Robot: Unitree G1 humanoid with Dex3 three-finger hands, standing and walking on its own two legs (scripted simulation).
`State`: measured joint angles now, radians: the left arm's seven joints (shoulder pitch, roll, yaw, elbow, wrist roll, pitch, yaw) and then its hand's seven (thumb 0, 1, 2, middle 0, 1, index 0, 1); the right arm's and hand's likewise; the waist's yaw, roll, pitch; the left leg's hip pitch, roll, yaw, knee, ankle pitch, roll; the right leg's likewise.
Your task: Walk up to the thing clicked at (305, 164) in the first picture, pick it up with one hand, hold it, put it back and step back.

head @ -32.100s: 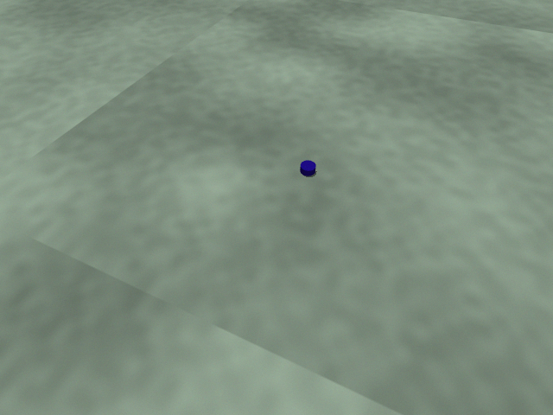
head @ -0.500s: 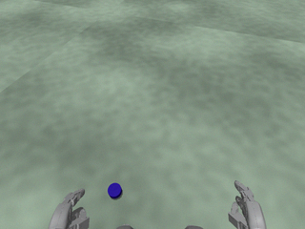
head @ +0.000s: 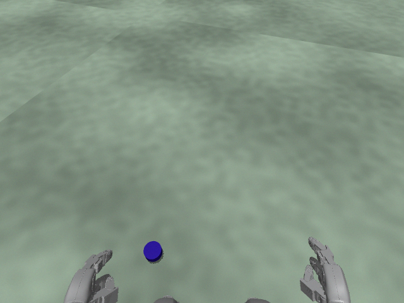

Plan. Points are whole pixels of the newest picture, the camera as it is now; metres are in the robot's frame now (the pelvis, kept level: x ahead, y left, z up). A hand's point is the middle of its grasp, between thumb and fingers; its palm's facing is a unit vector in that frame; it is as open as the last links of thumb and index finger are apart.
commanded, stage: home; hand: left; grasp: from above
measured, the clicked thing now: (153, 251) +0.45 +0.24 -0.69
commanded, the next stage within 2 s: stand in 0.64 s
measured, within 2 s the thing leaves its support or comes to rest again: neither
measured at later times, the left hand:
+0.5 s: hand (117, 289) +0.17 +0.18 -0.04, palm faces +0.05 -0.98 -0.20, open 7.4 cm
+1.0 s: hand out of the picture +0.12 +0.23 -0.11, palm faces +0.02 -0.94 -0.35, open 7.4 cm
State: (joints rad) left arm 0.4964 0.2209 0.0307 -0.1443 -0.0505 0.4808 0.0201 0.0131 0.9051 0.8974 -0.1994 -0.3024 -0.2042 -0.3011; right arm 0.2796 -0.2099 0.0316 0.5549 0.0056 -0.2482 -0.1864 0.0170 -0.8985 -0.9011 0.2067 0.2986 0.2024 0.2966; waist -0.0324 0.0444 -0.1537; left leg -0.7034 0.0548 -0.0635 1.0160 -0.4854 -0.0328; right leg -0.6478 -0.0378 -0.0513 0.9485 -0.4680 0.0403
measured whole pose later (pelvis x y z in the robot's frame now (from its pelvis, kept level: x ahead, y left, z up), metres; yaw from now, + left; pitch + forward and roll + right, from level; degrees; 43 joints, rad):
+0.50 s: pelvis +0.01 +0.00 +0.00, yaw +0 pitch +10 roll -3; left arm 0.50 0.22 0.03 -0.15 -0.05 0.48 0.02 0.01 0.91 0.90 -0.20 -0.30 -0.20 -0.30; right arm 0.28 -0.21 0.03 0.55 0.01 -0.24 -0.18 0.02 -0.90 -0.90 0.21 0.30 0.20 0.30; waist -0.03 0.04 -0.16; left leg -0.70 0.06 -0.06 1.02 -0.50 -0.03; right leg -0.65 -0.04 -0.05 0.95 -0.48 0.04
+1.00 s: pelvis +0.00 +0.00 +0.02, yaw +0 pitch +1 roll +0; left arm 0.23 0.30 0.04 0.64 0.05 0.08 0.04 0.01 0.90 0.90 -0.20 -0.30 -0.21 -0.30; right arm 0.18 -0.29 -0.03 0.84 -0.05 -0.03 -0.01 0.01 -0.90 -0.90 0.21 0.30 0.20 0.30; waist 0.03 -0.02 0.04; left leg -0.43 0.02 -0.01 0.82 -0.40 -0.02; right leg -0.42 -0.07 -0.01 0.82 -0.42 0.04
